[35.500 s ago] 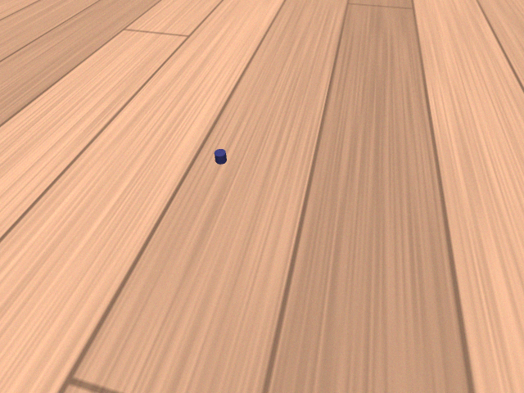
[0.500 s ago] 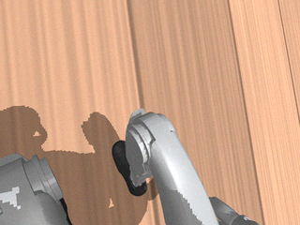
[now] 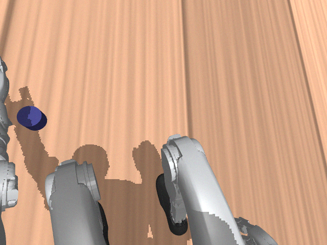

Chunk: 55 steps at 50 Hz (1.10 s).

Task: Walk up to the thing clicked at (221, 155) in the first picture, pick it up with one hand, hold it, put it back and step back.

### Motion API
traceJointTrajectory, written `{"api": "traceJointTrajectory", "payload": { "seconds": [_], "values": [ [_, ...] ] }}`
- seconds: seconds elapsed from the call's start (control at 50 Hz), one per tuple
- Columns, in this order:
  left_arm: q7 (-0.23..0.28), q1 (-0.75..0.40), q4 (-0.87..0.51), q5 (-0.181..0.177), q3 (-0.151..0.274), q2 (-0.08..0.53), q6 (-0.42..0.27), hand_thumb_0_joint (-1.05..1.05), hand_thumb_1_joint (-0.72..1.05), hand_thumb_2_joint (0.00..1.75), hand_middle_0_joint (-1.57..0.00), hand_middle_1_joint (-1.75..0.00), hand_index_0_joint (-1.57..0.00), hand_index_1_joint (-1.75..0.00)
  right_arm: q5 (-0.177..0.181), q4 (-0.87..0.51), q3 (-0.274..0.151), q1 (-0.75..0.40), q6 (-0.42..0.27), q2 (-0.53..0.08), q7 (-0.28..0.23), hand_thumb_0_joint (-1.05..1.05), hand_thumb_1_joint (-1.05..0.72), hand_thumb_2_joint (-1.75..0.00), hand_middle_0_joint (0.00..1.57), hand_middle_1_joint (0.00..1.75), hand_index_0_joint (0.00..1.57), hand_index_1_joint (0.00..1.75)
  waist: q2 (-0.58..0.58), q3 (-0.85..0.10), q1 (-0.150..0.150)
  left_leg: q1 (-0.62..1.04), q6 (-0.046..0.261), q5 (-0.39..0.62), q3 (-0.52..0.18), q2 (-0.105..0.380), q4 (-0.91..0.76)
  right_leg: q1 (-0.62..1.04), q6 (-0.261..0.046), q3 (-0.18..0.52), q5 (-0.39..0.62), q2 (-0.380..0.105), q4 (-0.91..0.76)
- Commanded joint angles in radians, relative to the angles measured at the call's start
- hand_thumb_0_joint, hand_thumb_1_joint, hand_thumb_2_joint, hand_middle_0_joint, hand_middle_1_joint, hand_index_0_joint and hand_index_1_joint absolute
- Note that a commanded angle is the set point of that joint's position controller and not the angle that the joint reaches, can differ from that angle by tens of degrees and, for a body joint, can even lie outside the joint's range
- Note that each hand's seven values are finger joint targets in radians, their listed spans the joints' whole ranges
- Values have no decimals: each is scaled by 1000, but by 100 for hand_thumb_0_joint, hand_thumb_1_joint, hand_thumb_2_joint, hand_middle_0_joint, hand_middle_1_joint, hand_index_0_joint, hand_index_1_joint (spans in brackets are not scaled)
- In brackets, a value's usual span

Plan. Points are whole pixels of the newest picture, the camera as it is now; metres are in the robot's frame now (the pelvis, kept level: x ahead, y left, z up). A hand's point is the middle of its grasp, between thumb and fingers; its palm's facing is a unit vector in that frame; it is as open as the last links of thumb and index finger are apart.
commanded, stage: withdraw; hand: left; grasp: from above
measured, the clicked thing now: (32, 118) +0.47 +0.30 -0.30
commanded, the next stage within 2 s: home in 0.46 s
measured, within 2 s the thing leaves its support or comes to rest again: neither
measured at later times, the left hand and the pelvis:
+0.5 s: hand (13, 119) +0.44 +0.30 -0.18, palm faces -0.47 -0.07 -0.88, open 14.0 cm; pelvis -0.02 -0.01 -0.01, yaw +4 degrees
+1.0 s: hand out of the picture +0.39 +0.30 -0.04, palm faces -0.34 -0.48 -0.80, open 9.5 cm; pelvis +0.00 +0.00 +0.09, yaw +6 degrees
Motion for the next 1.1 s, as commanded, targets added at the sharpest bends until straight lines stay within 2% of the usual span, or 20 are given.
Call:
{"api": "traceJointTrajectory", "payload": {
  "seconds": [0.0, 0.04, 0.08, 0.16, 0.26, 0.34, 0.38, 0.44, 0.52, 0.54, 0.56, 0.62, 0.68, 0.8, 0.86, 0.92, 0.96, 1.0, 1.04, 1.08],
  "values": [
    [-113, -310, -175, -97, -71, 22, 20, 0, -54, 103, -8, -100, -6, -101, 38, -27, -128, 200, 45, -259, -33, 0, -90, -90, 20, 30, 20, 30, 220, -536, -56, 411, 34, 150, 93, -5, -351, 361, -85, -59, 167, 47, -273],
    [-178, -325, -153, -105, -92, 11, -3, 0, -55, 104, -8, -101, -6, -102, 43, -38, -136, 198, 65, -260, -63, 0, -90, -91, 20, 30, 20, 30, 129, -482, -73, 365, 39, 96, 95, -17, -357, 388, -87, -44, 94, 43, -310],
    [-225, -329, -159, -86, -93, 46, -27, 0, -54, 104, -8, -101, -6, -103, 45, -46, -138, 192, 82, -252, -96, 0, -90, -90, 20, 30, 20, 30, 87, -481, -52, 355, 38, 91, 114, -25, -345, 416, -90, -26, 67, 37, -326],
    [-231, -374, -144, -32, -64, 104, -94, 0, -54, 105, -8, -101, -6, -103, 44, -68, -121, 176, 106, -222, -148, 0, -90, -90, 20, 30, 20, 30, 69, -494, -29, 336, 36, 72, 137, -41, -328, 412, -92, -2, 20, 27, -336],
    [-157, -402, -113, 51, 6, 201, -169, 0, -54, 104, -7, -100, -6, -102, 31, -69, -93, 149, 120, -194, -185, 0, -90, -90, 20, 30, 20, 30, 162, -567, 6, 374, 31, 87, 153, -42, -320, 396, -92, 14, 23, 23, -287],
    [-73, -459, -22, 109, -5, 203, -198, 0, -53, 102, -7, -100, -6, -101, 14, -57, -77, 156, 115, -196, -193, 0, -89, -90, 20, 30, 20, 30, 209, -550, -36, 374, 33, 76, 151, -39, -299, 339, -89, 8, 20, 22, -264],
    [-31, -478, 29, 113, 2, 204, -204, 0, -52, 101, -7, -100, -7, -100, 5, -49, -76, 170, 100, -207, -196, 0, -89, -90, 20, 30, 20, 30, 212, -537, -55, 388, 32, 72, 140, -37, -298, 309, -89, -11, 19, 20, -254],
    [22, -536, -4, 131, 35, 257, -209, 0, -53, 101, -7, -101, -7, -101, -8, -37, -75, 195, 83, -226, -197, 0, -90, -90, 20, 30, 20, 30, 312, -610, -41, 468, 23, 105, 139, -34, -297, 284, -89, -36, 74, 14, -217],
    [67, -493, -92, 126, 71, 273, -174, 0, -52, 100, -7, -100, -7, -100, -16, -25, -98, 206, 69, -229, -188, 0, -89, -90, 20, 30, 20, 30, 416, -745, -20, 581, 11, 215, 142, -24, -289, 306, -95, -48, 193, 11, -164],
    [76, -507, -150, 112, 86, 274, -161, 0, -51, 99, -7, -99, -8, -99, -16, -29, -110, 216, 69, -235, -187, 0, -90, -90, 20, 30, 20, 30, 429, -805, -23, 620, 11, 249, 146, -27, -290, 315, -91, -52, 229, 5, -164],
    [80, -481, -183, 99, 100, 280, -144, 0, -43, 91, -15, -91, -16, -91, -9, -28, -123, 213, 72, -238, -184, 0, -88, -89, 20, 30, 20, 30, 474, -847, 1, 662, 4, 290, 148, -26, -309, 313, -95, -51, 259, -1, -153],
    [64, -460, -169, 61, 106, 270, -92, 0, -19, 90, -24, -67, -22, -67, -1, -15, -136, 241, 72, -236, -172, 0, -88, -90, 20, 30, 20, 30, 441, -810, -5, 633, 12, 290, 156, -23, -316, 315, -95, -47, 270, -2, -181],
    [10, -388, -222, -5, 119, 256, -39, 0, -6, 90, -24, -60, -22, -62, 16, -13, -151, 265, 84, -222, -161, 0, -89, -90, 20, 30, 20, 30, 427, -899, 47, 659, 21, 333, 169, -23, -343, 410, -92, -30, 303, 2, -216],
    [-178, -110, -365, -234, 99, 102, 46, 0, 34, 90, -22, -48, -21, -49, 76, -41, -200, 270, 125, -201, -149, 0, -89, -90, 20, 30, 20, 30, 291, -886, 117, 675, 29, 337, 157, -26, -474, 535, -88, -8, 284, 5, -328],
    [-292, 52, -505, -353, 64, -2, 74, 0, 55, 94, -22, -45, -21, -46, 102, -88, -207, 239, 148, -194, -166, 0, -89, -90, 20, 30, 20, 30, 148, -756, 106, 623, 40, 314, 148, -27, -516, 578, -87, 1, 280, 4, -411],
    [-371, 153, -723, -486, 58, -50, 80, 0, 79, 98, -22, -40, -22, -40, 118, -134, -213, 196, 154, -168, -192, 0, -90, -90, 20, 30, 20, 30, 45, -744, 122, 597, 54, 278, 162, -27, -553, 697, -78, 28, 271, 5, -500],
    [-402, 233, -836, -562, 45, -92, 75, 0, 90, 91, -20, -31, -20, -31, 128, -156, -217, 168, 145, -143, -209, 0, -90, -90, 20, 30, 20, 30, 14, -728, 134, 636, 55, 240, 163, -23, -600, 738, -72, 41, 233, 2, -553],
    [-406, 252, -976, -616, 77, -84, 64, 0, 90, 90, -20, -30, -20, -30, 134, -176, -225, 134, 137, -145, -230, 0, -90, -90, 20, 30, 20, 30, 78, -725, 161, 728, 39, 205, 135, -18, -664, 707, -82, 43, 183, -10, -571],
    [-389, 280, -1051, -649, 107, -80, 60, 0, 90, 90, -20, -30, -20, -30, 143, -192, -232, 100, 131, -138, -247, 0, -90, -90, 20, 30, 20, 30, 121, -744, 182, 817, 31, 170, 115, -13, -713, 695, -86, 48, 151, -16, -594],
    [-372, 380, -1035, -667, 80, -150, 68, 0, 90, 90, -20, -30, -20, -30, 152, -197, -220, 67, 126, -110, -259, 0, -90, -90, 20, 30, 20, 30, 138, -682, 183, 859, 26, 148, 107, -5, -784, 698, -81, 56, 141, -18, -619]
  ]
}}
